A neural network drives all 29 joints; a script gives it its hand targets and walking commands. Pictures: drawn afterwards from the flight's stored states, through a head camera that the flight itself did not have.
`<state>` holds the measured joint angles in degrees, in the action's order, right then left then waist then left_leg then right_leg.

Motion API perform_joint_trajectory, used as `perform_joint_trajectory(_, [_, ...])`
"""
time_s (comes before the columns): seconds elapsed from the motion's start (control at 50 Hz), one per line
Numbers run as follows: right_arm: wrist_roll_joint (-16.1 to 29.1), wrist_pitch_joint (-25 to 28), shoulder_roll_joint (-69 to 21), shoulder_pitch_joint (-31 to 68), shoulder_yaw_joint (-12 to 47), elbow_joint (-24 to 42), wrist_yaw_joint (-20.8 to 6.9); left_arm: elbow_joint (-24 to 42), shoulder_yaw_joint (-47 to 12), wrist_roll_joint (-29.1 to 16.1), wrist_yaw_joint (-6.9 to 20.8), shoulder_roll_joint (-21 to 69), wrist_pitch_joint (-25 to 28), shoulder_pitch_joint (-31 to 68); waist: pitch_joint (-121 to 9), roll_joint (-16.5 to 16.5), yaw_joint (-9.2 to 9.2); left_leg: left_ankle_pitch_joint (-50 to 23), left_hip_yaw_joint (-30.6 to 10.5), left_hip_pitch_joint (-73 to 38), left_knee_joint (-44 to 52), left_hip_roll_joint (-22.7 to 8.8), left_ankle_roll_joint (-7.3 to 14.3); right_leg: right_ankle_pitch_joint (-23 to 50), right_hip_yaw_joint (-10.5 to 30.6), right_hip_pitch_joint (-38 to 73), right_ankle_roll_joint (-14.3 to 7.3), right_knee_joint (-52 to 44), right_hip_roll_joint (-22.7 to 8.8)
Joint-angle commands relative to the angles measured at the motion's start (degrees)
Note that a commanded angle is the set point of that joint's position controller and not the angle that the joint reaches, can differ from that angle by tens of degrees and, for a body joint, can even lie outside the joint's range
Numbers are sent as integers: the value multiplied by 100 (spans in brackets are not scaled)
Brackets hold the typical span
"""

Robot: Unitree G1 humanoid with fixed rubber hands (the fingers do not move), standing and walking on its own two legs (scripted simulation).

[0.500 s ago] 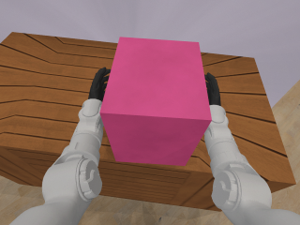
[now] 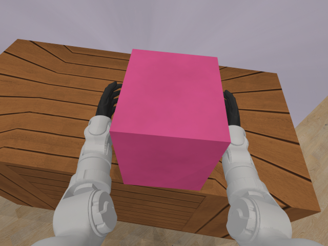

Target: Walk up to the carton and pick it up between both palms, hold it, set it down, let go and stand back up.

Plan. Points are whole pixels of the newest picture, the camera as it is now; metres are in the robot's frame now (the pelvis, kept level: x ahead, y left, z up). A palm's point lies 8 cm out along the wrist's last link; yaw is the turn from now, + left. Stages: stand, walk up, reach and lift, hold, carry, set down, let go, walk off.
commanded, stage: reach and lift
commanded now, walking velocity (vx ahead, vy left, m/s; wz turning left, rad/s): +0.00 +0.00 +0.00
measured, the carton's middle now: (168, 123) +0.41 +0.01 +0.03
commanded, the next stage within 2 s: none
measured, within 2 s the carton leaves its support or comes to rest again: leaves its support in 0.86 s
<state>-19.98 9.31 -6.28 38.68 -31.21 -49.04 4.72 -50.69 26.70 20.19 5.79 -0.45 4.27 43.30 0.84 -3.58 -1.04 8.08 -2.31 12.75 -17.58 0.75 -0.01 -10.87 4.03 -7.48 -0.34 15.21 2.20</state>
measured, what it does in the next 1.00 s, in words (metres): stands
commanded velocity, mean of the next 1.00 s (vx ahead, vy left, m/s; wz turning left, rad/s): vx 0.00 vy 0.00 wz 0.00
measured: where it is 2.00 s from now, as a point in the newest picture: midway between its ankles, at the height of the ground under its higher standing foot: outside the picture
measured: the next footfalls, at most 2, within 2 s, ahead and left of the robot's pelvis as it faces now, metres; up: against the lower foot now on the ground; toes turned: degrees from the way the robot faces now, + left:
none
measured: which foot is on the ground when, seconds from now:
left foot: down 0.00-1.00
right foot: down 0.00-1.00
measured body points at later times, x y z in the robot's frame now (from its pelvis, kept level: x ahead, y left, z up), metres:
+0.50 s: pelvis +0.00 +0.00 +0.00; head +0.04 +0.04 +0.45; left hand +0.42 +0.17 +0.07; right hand +0.40 -0.15 +0.07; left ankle +0.01 +0.12 -0.75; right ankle -0.04 -0.11 -0.75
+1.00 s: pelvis -0.01 +0.00 +0.00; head +0.02 +0.04 +0.45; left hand +0.41 +0.16 +0.09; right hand +0.39 -0.15 +0.08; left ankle +0.01 +0.12 -0.75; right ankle -0.04 -0.11 -0.75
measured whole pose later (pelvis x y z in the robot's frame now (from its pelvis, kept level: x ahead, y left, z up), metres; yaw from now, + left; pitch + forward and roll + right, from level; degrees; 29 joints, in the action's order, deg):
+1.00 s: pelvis -0.01 +0.00 +0.00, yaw +0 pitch +3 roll -1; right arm -16.4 12.5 -4.2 36.6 -27.5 -50.2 6.4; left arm -49.3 23.3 18.9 4.1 0.1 3.2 43.3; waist -0.5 -4.0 -0.8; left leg 6.7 -2.1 12.8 -16.3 0.6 0.1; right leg -8.9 2.9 -7.1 -0.4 12.8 2.0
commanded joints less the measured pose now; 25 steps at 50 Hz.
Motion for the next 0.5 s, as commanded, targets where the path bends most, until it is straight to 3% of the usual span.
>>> perform_joint_trajectory(0.0, [-156,437,-2862,2902,1849,310,-747,261,-1425,12,311,2756,-51,2816,-2908,546,31,-2259,988,-1241,-136,-147,-259,2454,-904,885,409,209,-115])
perform_joint_trajectory(0.08, [-146,476,-2931,2941,1932,340,-765,265,-1394,-29,272,2701,22,2826,-3019,409,-22,-2374,982,-1146,-190,-113,-217,2653,-875,892,387,253,-121])
perform_joint_trajectory(0.1, [-242,459,-3036,2896,1920,322,-751,281,-1390,-37,289,2708,35,2906,-3083,324,38,-2235,978,-1187,-141,-93,-201,2691,-879,965,435,256,-140])
perform_joint_trajectory(0.14, [-197,488,-3015,2919,1904,283,-737,194,-1394,0,299,2748,52,2944,-3103,413,33,-2364,1000,-1222,-146,-123,-206,2823,-872,941,478,271,-156])
perform_joint_trajectory(0.18, [-192,504,-2936,2873,1866,292,-728,208,-1453,74,300,2835,4,2835,-3047,610,0,-2499,983,-1298,-146,-154,-268,2576,-870,887,390,205,-116])
perform_joint_trajectory(0.22, [-153,514,-2899,2873,1776,203,-754,243,-1586,7,289,2998,-57,2835,-3062,696,95,-2677,941,-1525,-216,-192,-363,2429,-957,651,306,106,-81])
perform_joint_trajectory(0.32, [-175,470,-2965,2968,1908,396,-744,229,-1557,1,304,2913,-74,2876,-3166,491,53,-2389,954,-1305,-152,-125,-242,2467,-926,866,383,147,-117])
perform_joint_trajectory(0.34, [-144,459,-2931,2975,1916,373,-750,248,-1512,37,300,2857,-85,2855,-3073,515,5,-2293,1003,-1344,-116,-118,-257,2387,-906,840,367,127,-125])
perform_joint_trajectory(0.4, [-149,510,-2927,2932,1884,246,-744,363,-1685,-27,269,2977,-79,2969,-3163,620,92,-2432,988,-1288,-133,-158,-304,2273,-922,802,316,98,-81])
perform_joint_trajectory(0.42, [-122,544,-2908,2990,1873,385,-751,433,-1664,-53,240,2999,-69,2947,-3330,585,26,-2537,959,-1451,-176,-143,-314,2321,-942,746,320,109,-81])
perform_joint_trajectory(0.48, [-79,530,-2941,2991,2004,310,-740,327,-1613,-40,260,2946,-55,2878,-3156,515,53,-2479,956,-1274,-141,-118,-268,2654,-903,903,362,167,-116])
